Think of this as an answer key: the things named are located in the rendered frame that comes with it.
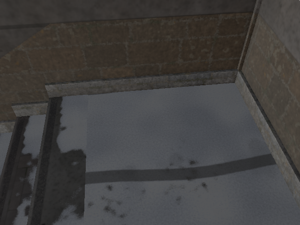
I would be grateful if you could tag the stairs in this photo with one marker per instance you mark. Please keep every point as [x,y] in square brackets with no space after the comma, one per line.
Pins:
[19,152]

